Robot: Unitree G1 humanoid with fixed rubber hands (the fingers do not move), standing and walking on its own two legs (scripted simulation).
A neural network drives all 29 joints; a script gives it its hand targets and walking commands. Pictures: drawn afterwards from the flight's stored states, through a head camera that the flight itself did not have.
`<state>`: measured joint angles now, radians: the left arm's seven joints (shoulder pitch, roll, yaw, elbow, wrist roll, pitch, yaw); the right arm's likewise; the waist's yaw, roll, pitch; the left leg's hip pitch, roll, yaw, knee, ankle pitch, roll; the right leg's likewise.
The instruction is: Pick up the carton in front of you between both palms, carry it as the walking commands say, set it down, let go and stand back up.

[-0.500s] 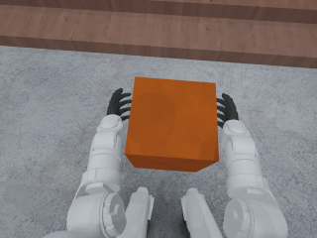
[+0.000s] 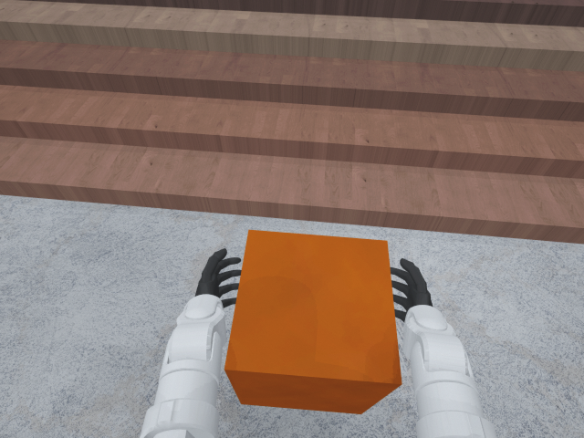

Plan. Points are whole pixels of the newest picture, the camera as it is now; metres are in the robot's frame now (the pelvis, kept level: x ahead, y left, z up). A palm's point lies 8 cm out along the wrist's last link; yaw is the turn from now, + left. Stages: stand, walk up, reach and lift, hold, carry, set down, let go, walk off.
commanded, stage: reach and lift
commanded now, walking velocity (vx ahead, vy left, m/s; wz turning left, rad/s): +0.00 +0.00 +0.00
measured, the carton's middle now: (308, 328) +0.30 +0.00 -0.09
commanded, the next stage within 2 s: hold in 1.08 s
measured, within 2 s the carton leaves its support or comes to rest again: neither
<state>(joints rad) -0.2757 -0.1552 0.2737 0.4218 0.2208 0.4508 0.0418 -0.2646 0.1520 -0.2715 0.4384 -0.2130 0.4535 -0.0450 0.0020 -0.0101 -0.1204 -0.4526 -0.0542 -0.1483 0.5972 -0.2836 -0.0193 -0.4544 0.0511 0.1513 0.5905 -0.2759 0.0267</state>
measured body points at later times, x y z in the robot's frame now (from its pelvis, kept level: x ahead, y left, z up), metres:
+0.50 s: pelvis -0.02 +0.00 +0.01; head -0.05 +0.00 +0.46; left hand +0.29 +0.15 +0.03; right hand +0.29 -0.15 +0.02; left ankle +0.01 +0.13 -0.73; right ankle +0.01 -0.14 -0.73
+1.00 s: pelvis +0.00 +0.00 +0.02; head -0.03 +0.00 +0.47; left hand +0.30 +0.15 +0.04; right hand +0.30 -0.15 +0.04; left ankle +0.01 +0.13 -0.73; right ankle +0.01 -0.14 -0.73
